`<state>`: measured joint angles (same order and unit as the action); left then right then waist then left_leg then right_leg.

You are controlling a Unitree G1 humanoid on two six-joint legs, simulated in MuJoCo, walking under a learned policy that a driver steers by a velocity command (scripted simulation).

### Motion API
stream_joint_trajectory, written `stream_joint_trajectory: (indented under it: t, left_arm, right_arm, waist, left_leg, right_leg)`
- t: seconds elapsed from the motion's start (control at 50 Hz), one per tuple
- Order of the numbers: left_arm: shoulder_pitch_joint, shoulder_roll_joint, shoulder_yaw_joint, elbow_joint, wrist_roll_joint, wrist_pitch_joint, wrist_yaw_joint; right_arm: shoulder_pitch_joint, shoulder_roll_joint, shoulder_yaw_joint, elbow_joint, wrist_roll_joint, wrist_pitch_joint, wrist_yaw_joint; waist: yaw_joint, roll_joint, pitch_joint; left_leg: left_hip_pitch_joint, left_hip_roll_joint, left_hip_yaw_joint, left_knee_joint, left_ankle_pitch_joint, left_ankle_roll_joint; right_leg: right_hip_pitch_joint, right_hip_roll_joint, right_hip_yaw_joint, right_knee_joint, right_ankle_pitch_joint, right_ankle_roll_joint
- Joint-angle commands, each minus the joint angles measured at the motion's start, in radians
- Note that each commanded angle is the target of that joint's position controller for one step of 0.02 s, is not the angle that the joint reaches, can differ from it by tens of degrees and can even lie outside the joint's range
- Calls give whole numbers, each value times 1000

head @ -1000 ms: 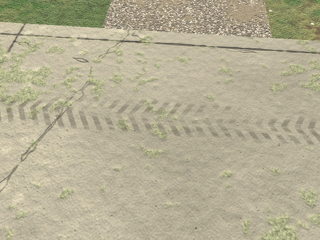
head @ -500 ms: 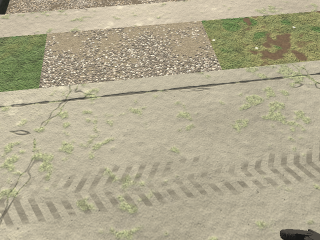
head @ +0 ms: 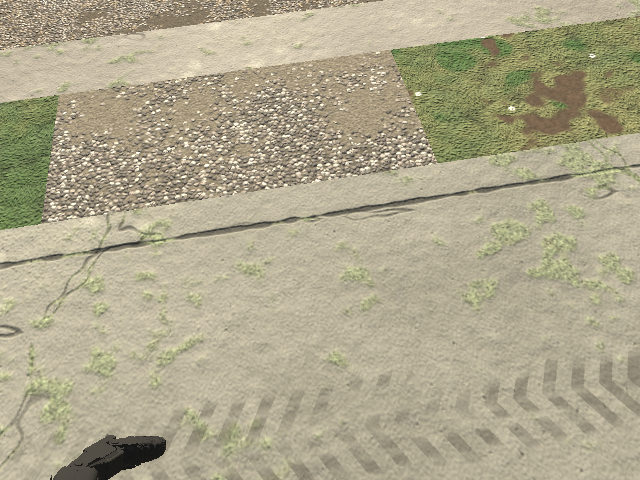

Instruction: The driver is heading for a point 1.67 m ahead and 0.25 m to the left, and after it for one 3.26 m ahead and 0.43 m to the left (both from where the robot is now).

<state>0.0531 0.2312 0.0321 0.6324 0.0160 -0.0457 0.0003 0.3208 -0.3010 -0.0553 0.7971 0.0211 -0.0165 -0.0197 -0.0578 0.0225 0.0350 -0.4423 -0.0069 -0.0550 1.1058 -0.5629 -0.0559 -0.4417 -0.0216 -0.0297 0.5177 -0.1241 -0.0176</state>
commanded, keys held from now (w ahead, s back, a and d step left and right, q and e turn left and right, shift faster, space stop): q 0.54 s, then e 0.20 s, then w+e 0.26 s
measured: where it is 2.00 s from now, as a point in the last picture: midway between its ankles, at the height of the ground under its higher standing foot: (348, 431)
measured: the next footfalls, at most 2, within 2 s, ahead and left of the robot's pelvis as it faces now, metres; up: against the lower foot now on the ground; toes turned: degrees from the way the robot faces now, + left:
left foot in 0.30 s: +0.07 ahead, +0.14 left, +0.00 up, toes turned +13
right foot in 0.72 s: +0.13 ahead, -0.09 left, +0.00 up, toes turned +21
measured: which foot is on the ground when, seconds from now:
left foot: up 0.00-0.28, down 0.30-1.00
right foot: down 0.00-0.30, up 0.32-0.70, down 0.72-0.94, up 0.96-1.00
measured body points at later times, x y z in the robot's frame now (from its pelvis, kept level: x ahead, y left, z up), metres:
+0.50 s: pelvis +0.03 +0.04 +0.01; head +0.06 +0.09 +0.46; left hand +0.10 +0.36 -0.11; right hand +0.24 -0.19 -0.06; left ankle +0.03 +0.13 -0.73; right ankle +0.08 -0.11 -0.64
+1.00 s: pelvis +0.08 +0.04 +0.00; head +0.08 +0.04 +0.45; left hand +0.12 +0.32 -0.12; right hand +0.26 -0.20 -0.09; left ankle +0.03 +0.13 -0.73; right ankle +0.09 -0.10 -0.71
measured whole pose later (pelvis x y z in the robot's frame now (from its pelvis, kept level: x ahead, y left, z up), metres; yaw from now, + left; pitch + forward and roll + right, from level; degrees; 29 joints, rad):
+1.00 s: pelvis +0.08 +0.04 +0.00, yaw +12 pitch +1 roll +1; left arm 0.27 0.26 0.05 0.78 -0.03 0.00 0.02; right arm 0.26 -0.27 -0.07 0.69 -0.01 -0.08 0.00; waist -0.01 -0.02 -0.02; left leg -0.22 -0.04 0.03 0.52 -0.31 0.05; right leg -0.34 0.03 0.13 0.74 -0.44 -0.03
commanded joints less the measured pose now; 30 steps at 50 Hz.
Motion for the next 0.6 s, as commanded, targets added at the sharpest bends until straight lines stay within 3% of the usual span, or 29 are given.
stream_joint_trajectory:
  t: [0.02, 0.06, 0.14, 0.2, 0.26, 0.28, 0.3, 0.32, 0.34, 0.36, 0.38, 0.4, 0.42, 0.46, 0.54, 0.6]
  left_arm:
    - [31, 141, 46, -20, 7, 11, 5]
    - [-5, 142, 51, -11, 14, 3, 9]
    - [0, 168, 63, 19, 2, 6, 28]
    - [15, 202, 74, 39, -11, 22, 29]
    - [14, 222, 81, 60, -34, 37, 26]
    - [29, 208, 79, 72, -39, 42, 26]
    - [76, 173, 72, 96, -35, 48, 24]
    - [104, 112, 56, 81, 5, 51, 18]
    - [12, 138, 61, 32, 9, 49, 28]
    - [-33, 173, 73, 30, -5, 51, 34]
    - [-12, 174, 78, 39, -16, 54, 38]
    - [16, 172, 82, 65, -10, 58, 47]
    - [30, 179, 86, 72, -1, 60, 52]
    - [50, 164, 85, 75, -7, 55, 47]
    - [8, 131, 69, 63, -15, 47, 41]
    - [39, 127, 59, 85, -19, 49, 25]
  right_arm:
    - [76, -84, -34, -61, -5, 53, -24]
    - [72, -62, -35, -78, -9, 68, -27]
    - [-32, -42, -26, -134, -16, 66, -7]
    - [-71, -64, -31, -164, -13, 70, 13]
    - [-58, -75, -40, -175, -14, 74, 28]
    - [-35, -83, -47, -165, -18, 73, 28]
    - [-5, -119, -61, -159, -23, 70, 21]
    - [6, -236, -88, -181, -27, 67, 1]
    - [-12, -283, -90, -214, -53, 51, 6]
    - [-14, -238, -79, -213, -62, 29, 15]
    - [-61, -215, -72, -215, -49, 14, 14]
    - [-112, -181, -64, -224, -29, 12, 10]
    - [-147, -162, -56, -233, -16, 15, 4]
    - [-149, -144, -46, -245, -21, 20, -7]
    - [-117, -160, -55, -248, -15, 29, -21]
    - [-143, -133, -43, -253, -29, 34, -19]
  waist:
    - [20, -173, -139]
    - [5, -179, -116]
    - [31, -148, -138]
    - [45, -155, -143]
    - [25, -148, -132]
    - [19, -127, -131]
    - [19, -48, -111]
    - [57, 255, -96]
    - [15, 314, -86]
    - [-6, 194, -103]
    - [29, 151, -97]
    - [52, 98, -110]
    - [66, 106, -116]
    - [77, 108, -152]
    - [48, 107, -152]
    - [41, 130, -166]
  left_leg:
    - [-121, 71, 8, 113, 84, -35]
    - [-70, 71, 29, 55, 152, -32]
    - [-18, 96, 40, -159, 249, -4]
    - [35, 87, 68, -267, 248, 20]
    - [123, 58, 113, -455, 291, 67]
    - [187, 30, 125, -536, 337, 91]
    - [258, 38, 65, -643, 438, 129]
    - [376, 282, -276, -729, 765, 227]
    - [314, 402, -472, -786, 786, 401]
    - [301, 357, -413, -797, 725, 394]
    - [298, 305, -338, -783, 685, 337]
    - [301, 263, -293, -768, 649, 286]
    - [286, 244, -266, -761, 683, 269]
    - [283, 215, -244, -751, 741, 270]
    - [337, 200, -280, -740, 662, 272]
    - [295, 205, -260, -737, 602, 278]
  right_leg:
    - [181, -270, 207, -234, 186, -216]
    - [111, -258, 127, -271, 150, -220]
    - [157, -283, 57, -265, 166, -225]
    - [193, -311, 42, -248, 130, -216]
    - [217, -311, 15, -176, 67, -161]
    - [195, -284, -13, -119, 10, -120]
    - [133, -231, -67, -1, -85, -50]
    - [-96, -92, -183, 320, -359, 62]
    - [-256, 23, -43, 534, -551, 90]
    - [-269, 8, 51, 636, -503, 75]
    - [-276, -5, 78, 646, -408, 59]
    - [-270, -16, 91, 633, -340, 59]
    - [-249, -12, 90, 635, -291, 67]
    - [-198, 10, 89, 642, -236, 78]
    - [-181, 28, 106, 427, -200, 96]
    - [-57, 5, 87, 312, -207, 97]
Velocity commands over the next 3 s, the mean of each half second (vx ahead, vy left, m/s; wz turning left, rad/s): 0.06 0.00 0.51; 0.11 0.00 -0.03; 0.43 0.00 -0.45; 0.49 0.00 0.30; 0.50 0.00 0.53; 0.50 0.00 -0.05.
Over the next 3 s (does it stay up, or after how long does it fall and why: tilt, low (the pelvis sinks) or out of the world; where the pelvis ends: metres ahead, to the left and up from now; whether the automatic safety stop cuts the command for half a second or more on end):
stays up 1.11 0.14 0.01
